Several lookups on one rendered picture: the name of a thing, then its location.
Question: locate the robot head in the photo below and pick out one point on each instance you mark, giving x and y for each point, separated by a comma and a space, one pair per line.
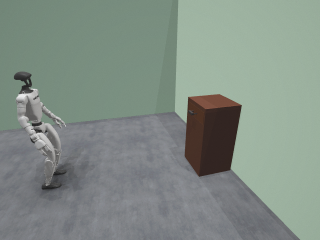
24, 76

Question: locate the right robot upper arm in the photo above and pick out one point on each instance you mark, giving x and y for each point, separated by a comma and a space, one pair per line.
21, 102

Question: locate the robot left hand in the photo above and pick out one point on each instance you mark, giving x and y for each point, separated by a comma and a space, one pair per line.
56, 120

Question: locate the right robot shin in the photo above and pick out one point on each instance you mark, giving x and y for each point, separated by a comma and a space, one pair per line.
49, 171

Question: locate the robot right forearm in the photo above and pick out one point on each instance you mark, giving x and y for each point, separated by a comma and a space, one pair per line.
27, 126

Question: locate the handle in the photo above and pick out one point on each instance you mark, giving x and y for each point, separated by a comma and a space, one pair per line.
191, 112

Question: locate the cabinet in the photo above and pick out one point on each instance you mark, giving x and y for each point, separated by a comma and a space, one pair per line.
209, 147

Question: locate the robot left forearm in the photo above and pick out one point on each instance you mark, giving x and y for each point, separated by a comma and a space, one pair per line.
47, 112

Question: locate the robot right hand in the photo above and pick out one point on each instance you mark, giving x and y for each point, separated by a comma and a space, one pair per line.
39, 144

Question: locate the drawer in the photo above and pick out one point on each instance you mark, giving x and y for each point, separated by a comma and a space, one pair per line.
200, 114

